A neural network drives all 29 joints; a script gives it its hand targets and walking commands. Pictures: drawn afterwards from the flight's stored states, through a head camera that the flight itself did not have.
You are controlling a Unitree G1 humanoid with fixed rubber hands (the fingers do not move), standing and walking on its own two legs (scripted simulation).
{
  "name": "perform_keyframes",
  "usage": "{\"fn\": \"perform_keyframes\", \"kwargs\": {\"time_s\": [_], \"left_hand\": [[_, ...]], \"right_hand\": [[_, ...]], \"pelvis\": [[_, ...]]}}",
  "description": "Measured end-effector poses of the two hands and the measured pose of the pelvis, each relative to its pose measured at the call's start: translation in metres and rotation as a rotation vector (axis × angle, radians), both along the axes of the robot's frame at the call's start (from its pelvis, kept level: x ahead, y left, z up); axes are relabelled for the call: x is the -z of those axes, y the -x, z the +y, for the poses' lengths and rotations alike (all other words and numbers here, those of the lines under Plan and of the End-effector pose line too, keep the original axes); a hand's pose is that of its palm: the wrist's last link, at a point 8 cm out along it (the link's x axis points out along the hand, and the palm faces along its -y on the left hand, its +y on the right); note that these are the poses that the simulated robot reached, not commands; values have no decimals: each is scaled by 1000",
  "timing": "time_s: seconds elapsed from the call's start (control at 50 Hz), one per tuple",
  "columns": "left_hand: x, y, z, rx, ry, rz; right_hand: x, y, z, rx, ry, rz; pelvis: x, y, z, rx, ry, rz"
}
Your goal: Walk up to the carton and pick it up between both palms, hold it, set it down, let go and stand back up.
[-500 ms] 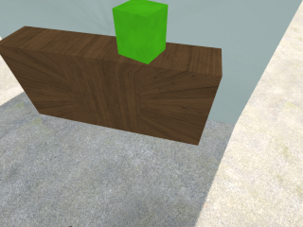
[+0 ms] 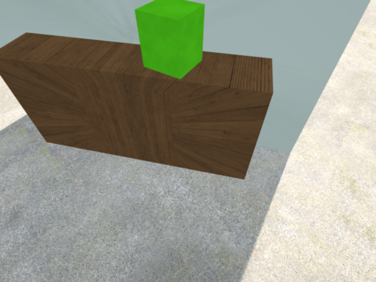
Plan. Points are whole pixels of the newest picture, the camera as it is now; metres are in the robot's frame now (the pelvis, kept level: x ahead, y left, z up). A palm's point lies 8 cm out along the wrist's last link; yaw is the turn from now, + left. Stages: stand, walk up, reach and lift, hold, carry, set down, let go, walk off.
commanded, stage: stand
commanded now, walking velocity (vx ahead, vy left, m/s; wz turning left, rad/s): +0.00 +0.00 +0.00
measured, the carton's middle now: (172, 37) +1.09 +0.08 +0.02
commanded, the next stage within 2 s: none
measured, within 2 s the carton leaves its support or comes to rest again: neither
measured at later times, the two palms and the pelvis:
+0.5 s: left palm out of the picture +0.09 +0.26 -0.11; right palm out of the picture +0.07 -0.26 -0.11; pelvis +0.00 +0.00 +0.00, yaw +0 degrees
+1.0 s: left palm out of the picture +0.07 +0.26 -0.11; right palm out of the picture +0.06 -0.26 -0.11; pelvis +0.00 +0.00 +0.00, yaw +0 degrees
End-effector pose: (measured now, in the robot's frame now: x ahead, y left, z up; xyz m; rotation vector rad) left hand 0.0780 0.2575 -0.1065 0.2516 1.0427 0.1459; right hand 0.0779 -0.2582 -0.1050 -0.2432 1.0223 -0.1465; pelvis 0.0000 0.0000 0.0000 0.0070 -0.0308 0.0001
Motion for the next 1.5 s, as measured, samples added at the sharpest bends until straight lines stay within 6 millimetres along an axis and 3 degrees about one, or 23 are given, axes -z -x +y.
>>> {"fn": "perform_keyframes", "kwargs": {"time_s": [0.36, 1.5], "left_hand": [[-2, -9, -2, 10, -3, -22], [6, 11, 6, -12, -4, 58]], "right_hand": [[2, 8, -3, 15, 0, 23], [6, 22, 3, 40, 2, 78]], "pelvis": [[0, 0, -3, 3, 1, -1], [-3, -1, 4, 4, 2, 1]]}}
